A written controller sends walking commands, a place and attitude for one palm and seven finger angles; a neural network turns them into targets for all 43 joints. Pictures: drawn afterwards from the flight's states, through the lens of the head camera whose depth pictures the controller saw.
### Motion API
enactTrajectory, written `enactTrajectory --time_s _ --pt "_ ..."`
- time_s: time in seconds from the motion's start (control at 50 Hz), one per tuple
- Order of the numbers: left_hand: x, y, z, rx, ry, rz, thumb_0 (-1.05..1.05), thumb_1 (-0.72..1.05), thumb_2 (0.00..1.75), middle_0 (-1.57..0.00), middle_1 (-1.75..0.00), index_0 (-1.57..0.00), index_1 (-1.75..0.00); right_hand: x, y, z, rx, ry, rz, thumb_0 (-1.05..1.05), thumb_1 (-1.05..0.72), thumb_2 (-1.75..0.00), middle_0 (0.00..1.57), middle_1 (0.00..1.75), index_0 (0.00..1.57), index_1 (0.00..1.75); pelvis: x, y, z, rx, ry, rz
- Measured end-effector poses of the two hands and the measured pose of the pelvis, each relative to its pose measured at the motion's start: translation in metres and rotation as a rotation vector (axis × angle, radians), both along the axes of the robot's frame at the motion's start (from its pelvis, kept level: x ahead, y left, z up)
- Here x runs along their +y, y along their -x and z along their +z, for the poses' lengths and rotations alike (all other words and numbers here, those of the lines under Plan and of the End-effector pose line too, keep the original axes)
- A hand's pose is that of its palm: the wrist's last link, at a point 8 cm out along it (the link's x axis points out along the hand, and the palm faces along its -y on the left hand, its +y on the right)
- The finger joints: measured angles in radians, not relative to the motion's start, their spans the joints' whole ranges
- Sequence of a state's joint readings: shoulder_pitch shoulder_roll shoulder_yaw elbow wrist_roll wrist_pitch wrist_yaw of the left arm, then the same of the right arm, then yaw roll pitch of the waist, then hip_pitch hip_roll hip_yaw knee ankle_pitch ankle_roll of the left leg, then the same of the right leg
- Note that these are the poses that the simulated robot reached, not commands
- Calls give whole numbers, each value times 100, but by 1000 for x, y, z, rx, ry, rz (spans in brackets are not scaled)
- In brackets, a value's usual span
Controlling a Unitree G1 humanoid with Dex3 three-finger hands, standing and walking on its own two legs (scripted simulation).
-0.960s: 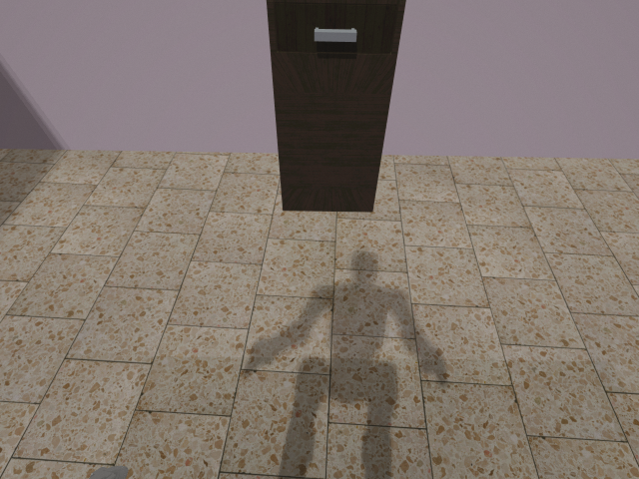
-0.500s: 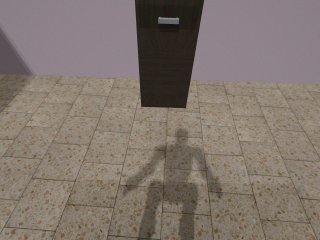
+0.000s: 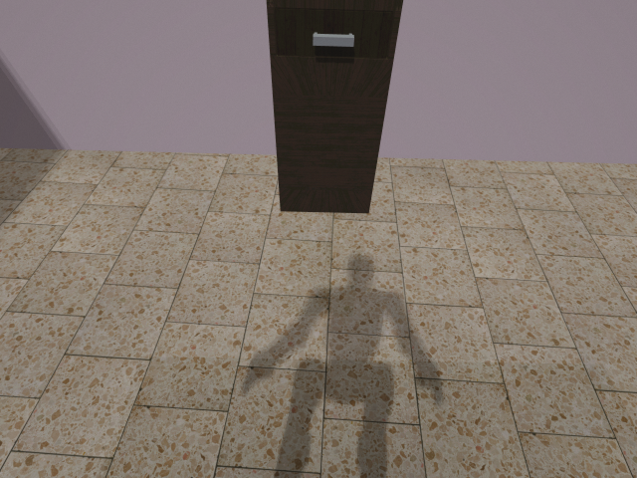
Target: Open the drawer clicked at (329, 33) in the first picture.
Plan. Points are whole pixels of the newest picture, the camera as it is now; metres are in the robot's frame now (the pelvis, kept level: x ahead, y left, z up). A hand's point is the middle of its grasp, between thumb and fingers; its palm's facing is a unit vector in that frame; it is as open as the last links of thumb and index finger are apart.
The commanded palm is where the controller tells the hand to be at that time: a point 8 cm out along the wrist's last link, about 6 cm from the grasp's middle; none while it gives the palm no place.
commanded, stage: look at it before walking up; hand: left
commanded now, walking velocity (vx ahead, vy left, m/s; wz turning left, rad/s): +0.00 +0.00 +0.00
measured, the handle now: (333, 37) +1.37 +0.04 +0.02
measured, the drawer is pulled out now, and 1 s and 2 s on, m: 0.00 0.00 0.00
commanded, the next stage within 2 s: walk to a spot facing it in 0.58 s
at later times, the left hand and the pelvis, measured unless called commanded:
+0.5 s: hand out of the picture +0.07 +0.24 -0.16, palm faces -0.02 -0.94 -0.33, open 7.4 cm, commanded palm none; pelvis +0.01 +0.00 +0.00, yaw +0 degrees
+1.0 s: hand out of the picture +0.07 +0.18 -0.19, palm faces -0.09 -0.97 -0.22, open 7.4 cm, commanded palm none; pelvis +0.06 -0.02 -0.02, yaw -8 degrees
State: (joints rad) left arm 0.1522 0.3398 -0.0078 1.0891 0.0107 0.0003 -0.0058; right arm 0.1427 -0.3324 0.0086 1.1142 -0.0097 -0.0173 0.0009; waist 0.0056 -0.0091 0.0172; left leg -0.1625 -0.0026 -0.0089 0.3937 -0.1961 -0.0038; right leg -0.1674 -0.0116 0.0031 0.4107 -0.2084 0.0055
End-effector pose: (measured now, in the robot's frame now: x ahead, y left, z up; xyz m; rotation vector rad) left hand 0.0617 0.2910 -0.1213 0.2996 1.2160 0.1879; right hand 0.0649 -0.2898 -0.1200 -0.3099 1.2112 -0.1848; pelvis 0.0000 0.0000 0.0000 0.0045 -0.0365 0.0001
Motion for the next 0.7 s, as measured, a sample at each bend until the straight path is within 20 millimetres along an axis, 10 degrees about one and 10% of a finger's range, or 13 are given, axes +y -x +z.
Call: enactTrajectory --time_s 0.7 --pt "-4 -11 1 9 -2 -3 1 90 90 -20 -30 -20 -30 -6 -17 2 -1 6 5 1 -90 -90 20 30 20 30 -5 -11 2 6 0 -3"
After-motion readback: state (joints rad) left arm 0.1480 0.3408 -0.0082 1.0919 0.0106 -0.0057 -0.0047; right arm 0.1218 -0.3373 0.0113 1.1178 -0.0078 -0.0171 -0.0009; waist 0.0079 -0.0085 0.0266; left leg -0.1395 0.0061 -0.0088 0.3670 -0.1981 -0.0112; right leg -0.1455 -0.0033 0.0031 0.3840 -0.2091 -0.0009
